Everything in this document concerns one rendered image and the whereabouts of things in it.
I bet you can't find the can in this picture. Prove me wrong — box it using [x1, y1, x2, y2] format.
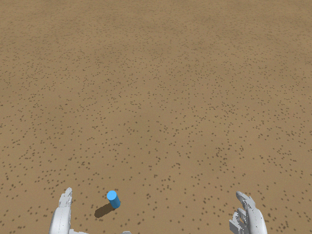
[107, 191, 120, 209]

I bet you can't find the left robot hand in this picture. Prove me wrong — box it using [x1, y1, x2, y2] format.
[49, 187, 88, 234]

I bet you can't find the right robot hand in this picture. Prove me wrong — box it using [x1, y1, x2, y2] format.
[229, 191, 267, 234]

